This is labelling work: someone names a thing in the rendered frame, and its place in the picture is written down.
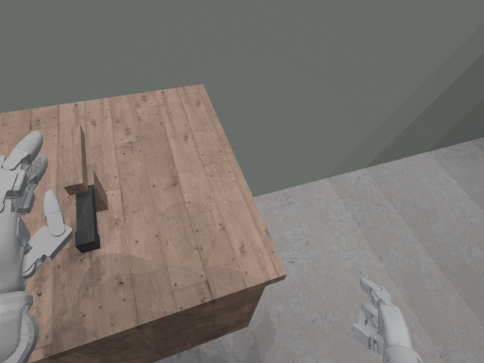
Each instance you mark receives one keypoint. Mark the robot left hand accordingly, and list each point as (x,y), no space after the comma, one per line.
(20,173)

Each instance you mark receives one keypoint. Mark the robot right forearm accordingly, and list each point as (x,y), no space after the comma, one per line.
(400,354)

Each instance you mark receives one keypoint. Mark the robot left forearm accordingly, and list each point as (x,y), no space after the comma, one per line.
(19,331)

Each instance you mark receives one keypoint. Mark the tap lever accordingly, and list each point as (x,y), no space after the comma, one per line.
(86,237)

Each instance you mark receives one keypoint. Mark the robot right hand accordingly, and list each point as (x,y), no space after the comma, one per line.
(388,324)

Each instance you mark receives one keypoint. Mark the counter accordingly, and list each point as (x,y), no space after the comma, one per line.
(185,254)

